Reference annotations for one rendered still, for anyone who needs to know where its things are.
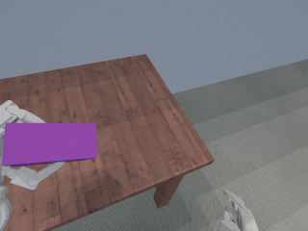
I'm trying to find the robot right hand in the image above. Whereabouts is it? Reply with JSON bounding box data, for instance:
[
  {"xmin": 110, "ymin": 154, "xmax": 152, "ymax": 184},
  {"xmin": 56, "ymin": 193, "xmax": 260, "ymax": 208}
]
[{"xmin": 221, "ymin": 190, "xmax": 259, "ymax": 231}]

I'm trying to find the robot left hand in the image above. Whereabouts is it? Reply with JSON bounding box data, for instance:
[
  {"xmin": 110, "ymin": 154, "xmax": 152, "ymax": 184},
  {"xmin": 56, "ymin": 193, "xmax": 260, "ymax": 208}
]
[{"xmin": 0, "ymin": 100, "xmax": 64, "ymax": 190}]

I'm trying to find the table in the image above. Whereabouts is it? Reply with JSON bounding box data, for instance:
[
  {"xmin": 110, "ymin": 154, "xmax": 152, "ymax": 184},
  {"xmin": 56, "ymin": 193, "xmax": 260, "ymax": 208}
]
[{"xmin": 0, "ymin": 54, "xmax": 215, "ymax": 231}]

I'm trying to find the sponge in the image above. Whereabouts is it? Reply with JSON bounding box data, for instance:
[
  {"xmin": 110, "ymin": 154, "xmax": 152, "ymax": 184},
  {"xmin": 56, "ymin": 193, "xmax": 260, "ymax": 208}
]
[{"xmin": 1, "ymin": 122, "xmax": 97, "ymax": 167}]

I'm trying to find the left robot forearm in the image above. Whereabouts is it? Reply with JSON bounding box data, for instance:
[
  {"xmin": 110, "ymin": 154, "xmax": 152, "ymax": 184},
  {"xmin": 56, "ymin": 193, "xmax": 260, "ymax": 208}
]
[{"xmin": 0, "ymin": 185, "xmax": 13, "ymax": 231}]

